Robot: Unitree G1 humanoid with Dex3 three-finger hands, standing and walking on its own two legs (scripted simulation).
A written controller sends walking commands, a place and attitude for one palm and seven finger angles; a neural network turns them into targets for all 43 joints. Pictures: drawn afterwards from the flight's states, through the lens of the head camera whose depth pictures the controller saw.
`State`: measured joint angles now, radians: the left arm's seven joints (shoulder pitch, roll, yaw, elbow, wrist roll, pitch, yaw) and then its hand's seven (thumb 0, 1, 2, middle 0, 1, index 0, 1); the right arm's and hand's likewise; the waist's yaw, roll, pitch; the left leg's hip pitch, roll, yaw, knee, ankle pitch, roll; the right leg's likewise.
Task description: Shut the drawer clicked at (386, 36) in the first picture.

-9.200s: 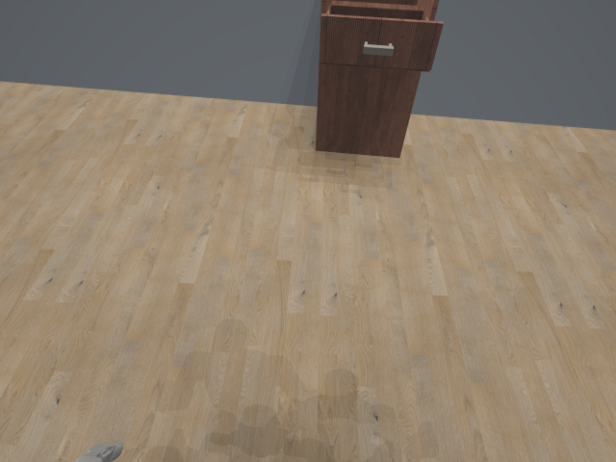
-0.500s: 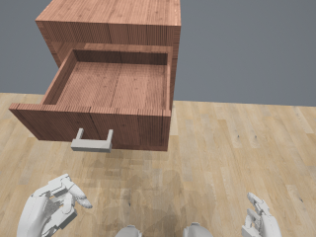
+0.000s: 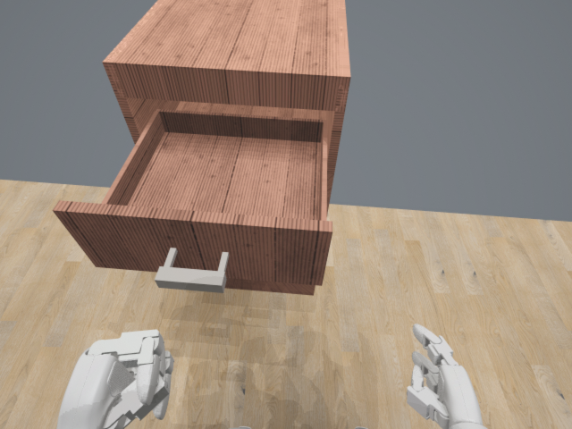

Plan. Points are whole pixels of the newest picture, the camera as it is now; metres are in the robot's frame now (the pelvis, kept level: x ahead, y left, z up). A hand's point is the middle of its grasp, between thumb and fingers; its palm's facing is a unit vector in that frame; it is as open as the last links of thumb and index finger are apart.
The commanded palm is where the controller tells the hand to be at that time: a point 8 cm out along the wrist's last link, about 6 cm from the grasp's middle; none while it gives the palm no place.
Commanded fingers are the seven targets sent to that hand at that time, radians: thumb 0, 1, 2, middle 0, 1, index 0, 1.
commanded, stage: raise the hand and make a fist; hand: left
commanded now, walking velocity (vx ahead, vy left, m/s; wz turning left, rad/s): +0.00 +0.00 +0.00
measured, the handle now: (195, 267) +0.35 +0.18 +0.00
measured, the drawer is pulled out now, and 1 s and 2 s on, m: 0.30 0.30 0.30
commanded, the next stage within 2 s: bring the fist close to the handle in 0.44 s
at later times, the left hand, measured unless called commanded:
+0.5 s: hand (167, 384) +0.16 +0.14 +0.09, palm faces +0.03 -1.00 -0.07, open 3.2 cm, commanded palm +0.11 +0.20 +0.10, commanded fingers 0.00 0.90 0.90 -1.40 -1.60 -1.40 -1.60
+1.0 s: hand (189, 366) +0.19 +0.14 +0.05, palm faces +0.00 -1.00 -0.05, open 3.3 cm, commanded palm +0.16 +0.19 +0.05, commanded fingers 0.00 0.90 0.90 -1.40 -1.60 -1.40 -1.60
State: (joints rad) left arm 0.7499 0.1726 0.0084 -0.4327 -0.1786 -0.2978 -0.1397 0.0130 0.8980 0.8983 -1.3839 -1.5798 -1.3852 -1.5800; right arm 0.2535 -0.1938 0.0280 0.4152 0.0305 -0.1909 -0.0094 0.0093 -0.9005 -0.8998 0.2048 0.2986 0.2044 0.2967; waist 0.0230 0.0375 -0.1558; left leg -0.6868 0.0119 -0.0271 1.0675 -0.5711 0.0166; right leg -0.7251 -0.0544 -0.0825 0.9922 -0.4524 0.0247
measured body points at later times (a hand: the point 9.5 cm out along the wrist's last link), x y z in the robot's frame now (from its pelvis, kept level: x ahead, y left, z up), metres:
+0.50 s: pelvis +0.00 -0.02 +0.00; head +0.03 -0.02 +0.45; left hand +0.15 +0.20 +0.10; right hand +0.19 -0.25 -0.06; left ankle -0.02 +0.10 -0.67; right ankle +0.02 -0.14 -0.67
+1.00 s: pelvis -0.01 -0.02 -0.01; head +0.04 -0.02 +0.44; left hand +0.18 +0.19 +0.06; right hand +0.17 -0.25 -0.08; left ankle -0.02 +0.10 -0.67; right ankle +0.02 -0.14 -0.67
